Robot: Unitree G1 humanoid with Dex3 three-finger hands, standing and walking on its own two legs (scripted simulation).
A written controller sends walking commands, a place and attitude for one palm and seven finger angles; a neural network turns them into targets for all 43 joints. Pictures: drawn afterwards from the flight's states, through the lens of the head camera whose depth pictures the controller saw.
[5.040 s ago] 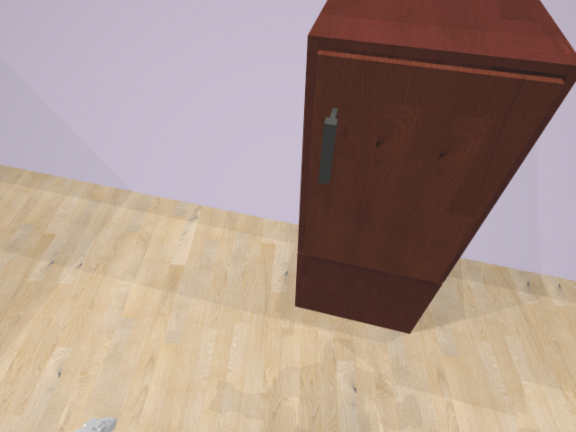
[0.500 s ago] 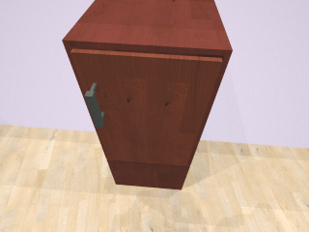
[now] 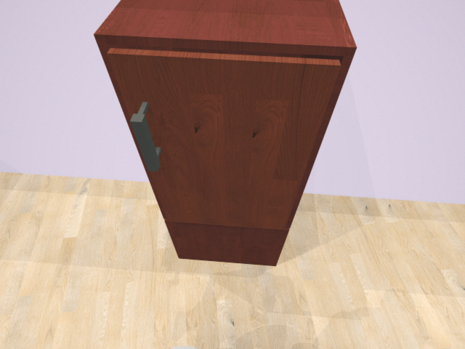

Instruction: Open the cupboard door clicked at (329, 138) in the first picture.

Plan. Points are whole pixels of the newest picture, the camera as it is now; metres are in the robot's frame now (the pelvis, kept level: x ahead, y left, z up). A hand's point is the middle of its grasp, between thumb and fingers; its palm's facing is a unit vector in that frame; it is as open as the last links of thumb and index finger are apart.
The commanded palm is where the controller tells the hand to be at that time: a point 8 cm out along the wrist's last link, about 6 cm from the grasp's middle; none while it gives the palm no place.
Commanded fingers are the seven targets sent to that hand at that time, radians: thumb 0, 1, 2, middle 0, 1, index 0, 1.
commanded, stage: come to a stop and stand still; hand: left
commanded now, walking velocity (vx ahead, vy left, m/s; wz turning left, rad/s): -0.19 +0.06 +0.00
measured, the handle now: (149, 138) +0.49 +0.22 +0.05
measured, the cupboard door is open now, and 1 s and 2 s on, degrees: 0 0 0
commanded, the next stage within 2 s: look again from close up in 1.32 s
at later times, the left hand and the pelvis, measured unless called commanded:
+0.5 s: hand out of the picture -0.08 +0.16 -0.17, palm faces +0.06 -0.98 -0.17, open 7.4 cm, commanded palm none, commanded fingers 0.00 0.90 0.90 -0.20 -0.30 -0.20 -0.30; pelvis -0.03 +0.01 +0.00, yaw +1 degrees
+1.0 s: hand out of the picture -0.02 +0.23 -0.18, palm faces +0.05 -0.98 -0.21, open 7.4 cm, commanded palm none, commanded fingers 0.00 0.90 0.90 -0.20 -0.30 -0.20 -0.30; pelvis -0.03 +0.04 +0.00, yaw +2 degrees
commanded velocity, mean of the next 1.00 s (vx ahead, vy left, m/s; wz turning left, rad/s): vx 0.03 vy -0.02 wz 0.00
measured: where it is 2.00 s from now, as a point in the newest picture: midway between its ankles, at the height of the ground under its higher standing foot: outside the picture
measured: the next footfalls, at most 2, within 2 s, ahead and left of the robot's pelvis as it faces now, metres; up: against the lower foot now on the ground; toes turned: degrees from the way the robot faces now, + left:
none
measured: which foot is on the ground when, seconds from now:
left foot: down 0.00-1.00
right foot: down 0.00-1.00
